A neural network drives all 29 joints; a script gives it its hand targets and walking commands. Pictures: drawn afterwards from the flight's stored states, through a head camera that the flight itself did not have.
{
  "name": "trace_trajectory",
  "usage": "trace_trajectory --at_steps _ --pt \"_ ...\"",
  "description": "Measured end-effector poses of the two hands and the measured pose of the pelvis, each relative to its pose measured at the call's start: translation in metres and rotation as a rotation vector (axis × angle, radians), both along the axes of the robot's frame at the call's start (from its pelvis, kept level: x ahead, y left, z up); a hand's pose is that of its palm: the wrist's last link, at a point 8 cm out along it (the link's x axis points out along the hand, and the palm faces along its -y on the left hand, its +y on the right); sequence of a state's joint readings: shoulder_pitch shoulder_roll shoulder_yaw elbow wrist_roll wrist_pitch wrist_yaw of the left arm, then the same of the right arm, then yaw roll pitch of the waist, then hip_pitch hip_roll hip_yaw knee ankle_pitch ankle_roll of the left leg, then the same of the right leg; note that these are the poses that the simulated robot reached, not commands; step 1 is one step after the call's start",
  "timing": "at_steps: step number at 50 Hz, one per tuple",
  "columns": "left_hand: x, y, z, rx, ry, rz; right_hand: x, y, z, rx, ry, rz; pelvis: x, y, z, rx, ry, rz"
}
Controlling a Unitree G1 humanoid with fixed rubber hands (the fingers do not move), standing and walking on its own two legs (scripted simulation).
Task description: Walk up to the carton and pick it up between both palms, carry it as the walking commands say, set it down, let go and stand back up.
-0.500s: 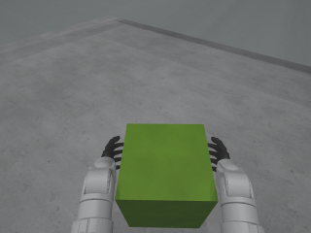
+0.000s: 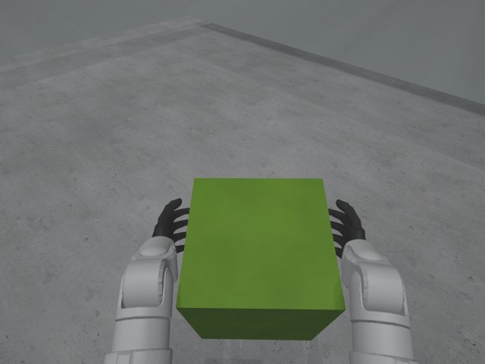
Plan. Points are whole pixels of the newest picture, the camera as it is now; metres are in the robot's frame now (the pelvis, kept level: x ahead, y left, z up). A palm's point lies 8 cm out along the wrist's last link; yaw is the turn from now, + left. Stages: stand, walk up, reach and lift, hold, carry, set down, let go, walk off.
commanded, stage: carry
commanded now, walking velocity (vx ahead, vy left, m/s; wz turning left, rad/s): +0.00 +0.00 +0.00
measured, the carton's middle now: (257, 265) +0.30 -0.01 +0.01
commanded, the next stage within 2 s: none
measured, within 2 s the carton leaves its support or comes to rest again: neither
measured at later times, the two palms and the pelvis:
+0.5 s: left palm (143, 264) +0.24 +0.16 +0.11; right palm (360, 269) +0.23 -0.14 +0.11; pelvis +0.00 +0.01 +0.01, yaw -1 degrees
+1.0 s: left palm (146, 269) +0.23 +0.15 +0.11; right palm (363, 272) +0.23 -0.15 +0.11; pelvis +0.00 +0.00 +0.01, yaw +0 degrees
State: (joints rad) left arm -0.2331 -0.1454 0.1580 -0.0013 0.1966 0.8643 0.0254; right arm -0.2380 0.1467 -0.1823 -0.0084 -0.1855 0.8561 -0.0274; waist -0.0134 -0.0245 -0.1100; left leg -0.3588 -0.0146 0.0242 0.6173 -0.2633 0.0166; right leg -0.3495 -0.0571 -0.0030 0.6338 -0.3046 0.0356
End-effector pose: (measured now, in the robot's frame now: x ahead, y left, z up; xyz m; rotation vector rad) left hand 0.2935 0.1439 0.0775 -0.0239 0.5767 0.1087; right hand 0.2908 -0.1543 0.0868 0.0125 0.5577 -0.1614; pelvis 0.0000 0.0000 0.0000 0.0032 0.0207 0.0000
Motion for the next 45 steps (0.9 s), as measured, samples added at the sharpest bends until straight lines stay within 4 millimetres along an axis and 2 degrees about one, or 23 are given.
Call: trace_trajectory --at_steps 6,13,18,23,33,45 --pt "-0.015 0.024 0.016 -0.026 0.000 0.063 -0.002 0.025 0.014 0.020 -0.001 0.026 0.002 0.013 0.003 -0.007 0.038 -0.015" --pt "-0.032 0.020 0.034 -0.017 0.006 0.064 -0.024 0.019 0.024 0.052 0.006 0.000 0.003 0.012 0.004 -0.014 0.043 -0.005" --pt "-0.046 0.014 0.034 -0.025 0.043 0.039 -0.045 0.013 0.026 0.059 0.041 -0.036 0.005 0.013 0.005 -0.008 0.035 -0.006" --pt "-0.054 0.012 0.033 -0.028 0.064 0.037 -0.055 0.011 0.026 0.064 0.063 -0.046 0.003 0.012 0.007 -0.003 0.028 -0.009" --pt "-0.064 0.013 0.034 -0.030 0.074 0.057 -0.059 0.011 0.026 0.064 0.073 -0.030 -0.002 0.009 0.009 0.000 0.024 -0.011" --pt "-0.065 0.009 0.033 -0.025 0.070 0.062 -0.059 0.008 0.024 0.067 0.070 -0.023 -0.004 0.004 0.009 0.000 0.025 -0.007"
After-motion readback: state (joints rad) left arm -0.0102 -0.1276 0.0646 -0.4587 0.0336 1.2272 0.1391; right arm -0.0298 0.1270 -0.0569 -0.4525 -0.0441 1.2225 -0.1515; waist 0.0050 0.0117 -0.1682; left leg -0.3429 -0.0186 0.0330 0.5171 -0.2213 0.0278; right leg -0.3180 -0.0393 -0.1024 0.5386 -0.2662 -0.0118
